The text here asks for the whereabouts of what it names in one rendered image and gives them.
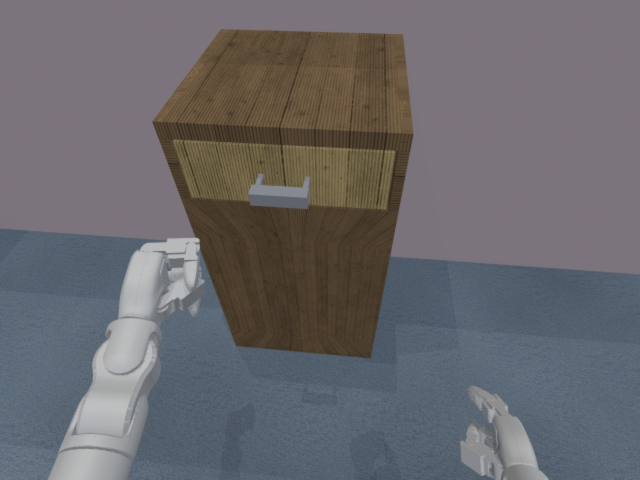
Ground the right robot hand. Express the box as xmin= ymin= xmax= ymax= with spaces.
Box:
xmin=460 ymin=386 xmax=539 ymax=480

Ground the left robot hand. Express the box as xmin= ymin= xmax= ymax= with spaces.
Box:
xmin=118 ymin=238 xmax=205 ymax=328

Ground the handle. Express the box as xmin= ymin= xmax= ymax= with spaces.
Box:
xmin=248 ymin=174 xmax=310 ymax=209

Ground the cabinet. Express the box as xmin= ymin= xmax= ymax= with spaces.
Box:
xmin=152 ymin=29 xmax=413 ymax=358

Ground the robot left forearm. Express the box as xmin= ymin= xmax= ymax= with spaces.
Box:
xmin=48 ymin=317 xmax=162 ymax=480

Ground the drawer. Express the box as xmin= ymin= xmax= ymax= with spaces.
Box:
xmin=172 ymin=140 xmax=396 ymax=210

